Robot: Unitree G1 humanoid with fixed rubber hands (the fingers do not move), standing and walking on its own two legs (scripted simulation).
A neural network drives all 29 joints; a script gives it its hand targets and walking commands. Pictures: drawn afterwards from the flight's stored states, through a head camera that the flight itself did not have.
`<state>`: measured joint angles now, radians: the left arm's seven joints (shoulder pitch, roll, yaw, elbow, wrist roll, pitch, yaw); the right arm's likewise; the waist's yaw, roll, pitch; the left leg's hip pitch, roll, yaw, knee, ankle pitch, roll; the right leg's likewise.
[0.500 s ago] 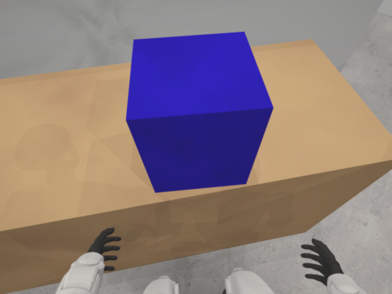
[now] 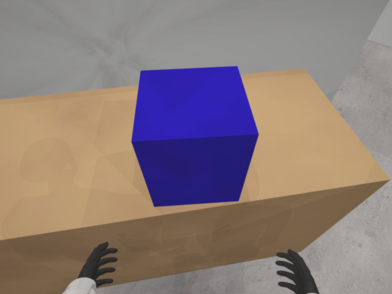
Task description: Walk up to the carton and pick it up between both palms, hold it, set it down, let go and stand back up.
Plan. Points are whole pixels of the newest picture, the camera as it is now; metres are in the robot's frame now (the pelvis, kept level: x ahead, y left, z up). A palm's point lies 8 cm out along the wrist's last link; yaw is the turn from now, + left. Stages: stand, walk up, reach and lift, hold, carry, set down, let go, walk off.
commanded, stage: reach and lift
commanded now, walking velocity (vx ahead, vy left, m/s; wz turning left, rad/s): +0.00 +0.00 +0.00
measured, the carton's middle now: (193, 140) +0.44 +0.02 +0.05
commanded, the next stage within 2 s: none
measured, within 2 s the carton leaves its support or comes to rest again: neither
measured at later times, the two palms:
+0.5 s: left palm (84, 275) +0.18 +0.24 -0.04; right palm (307, 274) +0.17 -0.19 -0.04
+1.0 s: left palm (79, 261) +0.20 +0.24 -0.01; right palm (305, 252) +0.20 -0.18 +0.00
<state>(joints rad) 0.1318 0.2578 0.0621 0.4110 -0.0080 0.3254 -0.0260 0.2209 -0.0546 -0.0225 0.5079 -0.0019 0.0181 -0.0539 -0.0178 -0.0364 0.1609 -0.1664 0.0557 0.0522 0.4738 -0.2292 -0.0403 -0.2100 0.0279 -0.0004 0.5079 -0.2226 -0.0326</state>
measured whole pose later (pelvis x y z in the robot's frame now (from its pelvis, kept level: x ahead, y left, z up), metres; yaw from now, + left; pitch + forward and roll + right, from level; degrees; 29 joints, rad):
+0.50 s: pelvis +0.02 +0.02 +0.01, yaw -1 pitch -6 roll +0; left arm 0.28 0.20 -0.01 0.32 -0.08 0.13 0.02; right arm 0.38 -0.11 -0.04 0.29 0.06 -0.02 -0.01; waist 0.03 -0.01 0.08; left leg -0.03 0.03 0.08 0.33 -0.20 -0.01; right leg -0.08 0.01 0.03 0.37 -0.19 -0.01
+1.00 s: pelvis +0.05 +0.03 +0.01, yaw +0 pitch -5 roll -1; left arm 0.43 0.23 -0.07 0.15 -0.15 -0.13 0.05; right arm 0.47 -0.13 0.00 0.19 0.19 -0.21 -0.02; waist 0.04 -0.03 0.05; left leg -0.01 0.04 0.06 0.34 -0.24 -0.01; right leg -0.02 0.01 0.01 0.29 -0.19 0.00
